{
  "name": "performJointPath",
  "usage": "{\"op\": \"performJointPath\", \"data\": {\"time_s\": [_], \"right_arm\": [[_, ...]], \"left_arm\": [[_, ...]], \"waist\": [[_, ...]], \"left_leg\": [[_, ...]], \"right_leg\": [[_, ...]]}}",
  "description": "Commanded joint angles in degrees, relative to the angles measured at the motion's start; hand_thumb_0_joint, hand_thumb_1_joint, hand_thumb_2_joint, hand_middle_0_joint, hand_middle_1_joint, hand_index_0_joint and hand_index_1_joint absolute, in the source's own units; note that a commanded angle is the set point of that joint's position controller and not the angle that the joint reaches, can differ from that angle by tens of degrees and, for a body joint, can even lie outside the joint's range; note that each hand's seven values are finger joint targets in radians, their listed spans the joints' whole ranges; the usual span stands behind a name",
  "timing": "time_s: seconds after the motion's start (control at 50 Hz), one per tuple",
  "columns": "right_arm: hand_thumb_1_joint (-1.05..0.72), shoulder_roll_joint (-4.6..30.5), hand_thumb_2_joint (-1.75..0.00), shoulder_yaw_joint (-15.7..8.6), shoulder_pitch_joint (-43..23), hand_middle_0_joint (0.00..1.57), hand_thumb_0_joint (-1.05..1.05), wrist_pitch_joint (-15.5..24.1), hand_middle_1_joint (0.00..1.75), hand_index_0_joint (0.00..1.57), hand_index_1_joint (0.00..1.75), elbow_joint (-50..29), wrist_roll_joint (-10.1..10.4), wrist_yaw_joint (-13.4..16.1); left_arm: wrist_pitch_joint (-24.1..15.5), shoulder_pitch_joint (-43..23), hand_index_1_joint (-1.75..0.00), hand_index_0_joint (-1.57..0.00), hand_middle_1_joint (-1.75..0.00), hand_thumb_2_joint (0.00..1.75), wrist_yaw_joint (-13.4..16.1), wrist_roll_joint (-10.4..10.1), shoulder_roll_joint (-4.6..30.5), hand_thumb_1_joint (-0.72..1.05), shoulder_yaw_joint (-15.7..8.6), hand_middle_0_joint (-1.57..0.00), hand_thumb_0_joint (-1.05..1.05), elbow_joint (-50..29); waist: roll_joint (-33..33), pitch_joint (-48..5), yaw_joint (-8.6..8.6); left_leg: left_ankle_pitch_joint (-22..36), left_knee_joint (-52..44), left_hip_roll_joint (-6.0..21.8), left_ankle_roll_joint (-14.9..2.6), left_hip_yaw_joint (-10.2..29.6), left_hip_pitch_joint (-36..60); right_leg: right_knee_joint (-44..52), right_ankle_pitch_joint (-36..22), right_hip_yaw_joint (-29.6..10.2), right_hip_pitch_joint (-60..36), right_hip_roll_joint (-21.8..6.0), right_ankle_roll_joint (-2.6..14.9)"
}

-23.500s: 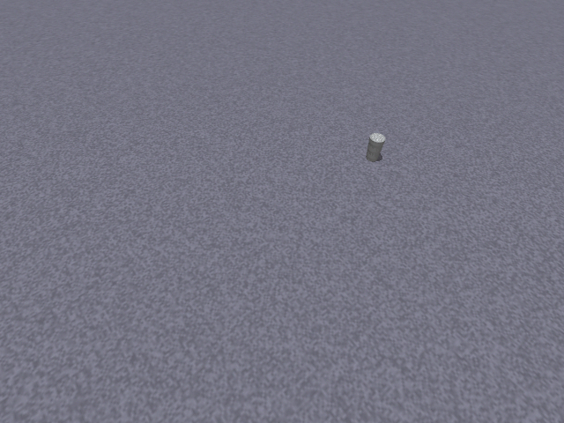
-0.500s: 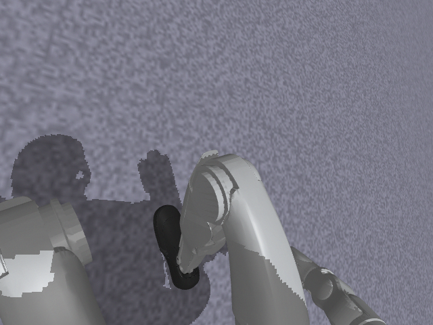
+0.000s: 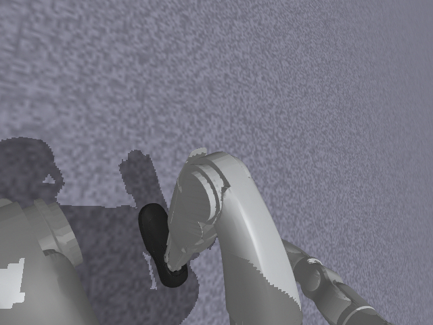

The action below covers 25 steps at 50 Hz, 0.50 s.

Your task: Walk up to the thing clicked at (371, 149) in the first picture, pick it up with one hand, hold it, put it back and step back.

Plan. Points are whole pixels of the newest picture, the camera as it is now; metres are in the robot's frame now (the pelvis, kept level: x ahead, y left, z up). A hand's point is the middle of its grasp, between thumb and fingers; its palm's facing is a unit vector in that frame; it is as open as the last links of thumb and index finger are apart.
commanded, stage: loosen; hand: left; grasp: from the side
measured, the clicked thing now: out of the picture +0.46 +0.30 -0.22
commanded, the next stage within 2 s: open in 0.12 s
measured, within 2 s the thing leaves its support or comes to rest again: rests again in 1.22 s
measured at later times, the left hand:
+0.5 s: hand out of the picture +0.48 +0.32 -0.17, palm faces +0.44 -0.90 -0.01, open 11.7 cm
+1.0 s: hand out of the picture +0.48 +0.37 -0.11, palm faces +0.48 -0.88 -0.02, open 16.9 cm
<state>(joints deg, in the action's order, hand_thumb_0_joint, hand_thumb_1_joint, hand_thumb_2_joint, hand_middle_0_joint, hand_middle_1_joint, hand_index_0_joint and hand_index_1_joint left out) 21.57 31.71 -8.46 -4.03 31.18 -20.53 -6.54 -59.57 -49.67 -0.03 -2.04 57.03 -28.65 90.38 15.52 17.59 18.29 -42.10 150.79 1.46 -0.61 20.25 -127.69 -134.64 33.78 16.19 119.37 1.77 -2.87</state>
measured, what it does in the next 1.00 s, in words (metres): stands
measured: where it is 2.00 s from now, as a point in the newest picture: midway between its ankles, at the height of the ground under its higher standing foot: (119, 293)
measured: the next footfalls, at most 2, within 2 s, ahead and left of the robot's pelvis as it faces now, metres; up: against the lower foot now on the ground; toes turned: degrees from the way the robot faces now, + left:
none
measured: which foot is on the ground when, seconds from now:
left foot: down 0.00-1.00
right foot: down 0.00-1.00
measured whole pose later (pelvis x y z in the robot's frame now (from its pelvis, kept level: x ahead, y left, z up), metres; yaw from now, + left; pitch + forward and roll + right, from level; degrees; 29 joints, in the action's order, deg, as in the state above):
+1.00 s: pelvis +0.00 +0.00 +0.01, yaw +0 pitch +17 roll -18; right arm 21.5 29.3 -5.5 -6.9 30.3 -18.1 -5.0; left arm -52.9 -48.9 -5.5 -2.7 59.2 -35.0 78.1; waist 13.8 15.7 17.0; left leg -41.6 149.1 2.0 -1.2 19.4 -127.4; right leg -132.9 33.3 15.7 119.0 2.0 -2.9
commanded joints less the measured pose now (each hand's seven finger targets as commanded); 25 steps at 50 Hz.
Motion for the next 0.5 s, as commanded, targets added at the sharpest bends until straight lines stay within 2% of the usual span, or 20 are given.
{"op": "performJointPath", "data": {"time_s": [0.0,0.06,0.12,0.14,0.2,0.24,0.3,0.4,0.44,0.48], "right_arm": [[-0.91,21.2,-0.89,-6.4,3.4,0.2,0.0,-0.9,0.3,0.2,0.3,0.4,-0.3,1.2],[-0.91,21.2,-0.89,-6.4,3.4,0.2,0.0,-0.7,0.3,0.2,0.3,0.4,-0.4,1.2],[-0.91,21.5,-0.89,-6.3,3.6,0.2,0.0,-1.0,0.3,0.2,0.3,0.6,-0.7,1.2],[-0.92,21.3,-0.89,-6.2,3.5,0.2,0.0,-1.1,0.3,0.2,0.3,0.5,-0.7,1.2],[-0.92,21.1,-0.89,-6.2,2.8,0.2,0.0,-1.2,0.3,0.2,0.3,0.3,-0.6,1.2],[-0.92,21.3,-0.9,-6.2,3.2,0.2,0.0,-1.3,0.3,0.2,0.3,0.5,-0.8,1.2],[-0.92,21.2,-0.9,-6.0,3.3,0.2,0.0,-1.4,0.3,0.2,0.3,0.2,-0.8,1.1],[-0.92,21.0,-0.9,-5.7,3.1,0.2,0.0,-1.8,0.3,0.2,0.3,0.2,-0.8,1.3],[-0.92,20.9,-0.9,-5.6,2.9,0.2,0.0,-1.9,0.3,0.2,0.3,-0.2,-0.7,1.2],[-0.92,20.9,-0.9,-5.6,3.0,0.2,0.0,-1.9,0.3,0.2,0.3,-0.3,-0.8,1.2]], "left_arm": [[-4.3,-14.2,-1.35,-1.34,-1.36,1.14,0.5,-0.3,8.2,0.06,0.0,-1.31,0.0,-7.6],[-4.7,-14.2,-1.18,-1.23,-1.2,0.91,0.4,-1.1,8.3,0.0,-0.8,-1.2,0.0,-8.3],[-5.0,-14.3,-1.07,-1.16,-1.09,0.79,0.4,-0.6,8.1,-0.1,-0.3,-1.13,0.0,-7.7],[-5.0,-14.1,-1.02,-1.12,-1.05,0.74,0.5,-0.5,8.2,-0.14,-0.3,-1.1,0.0,-7.9],[-5.0,-14.7,-0.91,-1.04,-0.93,0.63,0.3,-0.3,8.4,-0.2,0.3,-1.01,0.0,-8.2],[-5.0,-14.3,-0.79,-0.88,-0.8,0.6,0.4,-0.1,8.9,-0.32,0.0,-0.85,0.0,-8.4],[-4.9,-13.8,-0.61,-0.69,-0.62,0.45,0.6,-0.2,8.6,-0.36,-0.2,-0.68,0.0,-7.5],[-4.6,-13.4,-0.52,-0.6,-0.52,0.39,0.8,-0.4,8.8,-0.42,-0.3,-0.6,0.0,-7.3],[-4.6,-13.5,-0.49,-0.57,-0.49,0.36,0.8,-0.4,9.6,-0.43,-0.5,-0.56,0.0,-7.3],[-4.5,-13.4,-0.44,-0.51,-0.44,0.34,0.8,-0.5,8.9,-0.44,-0.5,-0.5,0.0,-6.8]], "waist": [[-35.2,-30.3,8.9],[-34.1,-31.3,8.84],[-35.7,-30.9,9.47],[-35.6,-30.9,9.13],[-35.3,-29.9,9.07],[-36.5,-30.9,9.14],[-35.6,-31.2,9.03],[-35.8,-31.0,8.9],[-34.8,-31.0,8.6],[-34.0,-30.3,9.01]], "left_leg": [[10.1,-20.1,3.7,2.01,-2.4,24.0],[10.0,-19.5,3.7,1.85,-2.5,24.3],[12.0,-20.4,4.0,2.37,-1.4,26.2],[12.4,-20.3,4.0,2.33,-1.5,26.3],[10.1,-20.3,3.8,2.01,-2.1,24.5],[11.2,-20.4,4.1,2.29,-1.8,26.3],[11.8,-20.3,3.9,2.22,-1.8,26.1],[13.4,-19.9,4.0,2.13,-2.1,26.0],[11.8,-19.6,3.8,1.81,-2.6,24.1],[10.7,-19.6,3.7,1.57,-2.8,23.2]], "right_leg": [[8.8,-10.3,3.9,-16.2,2.9,2.63],[9.1,-10.5,3.9,-16.5,3.0,2.43],[8.4,-11.5,4.5,-16.1,2.9,2.52],[8.5,-11.8,4.3,-16.4,2.9,2.53],[9.1,-10.2,4.0,-15.8,3.1,2.68],[8.9,-10.9,4.1,-16.2,3.1,2.63],[9.0,-11.4,4.3,-16.7,3.1,2.6],[9.2,-12.5,4.1,-17.5,3.2,2.57],[9.5,-11.5,4.0,-17.9,3.4,2.64],[10.0,-10.7,4.1,-18.0,3.3,2.51]]}}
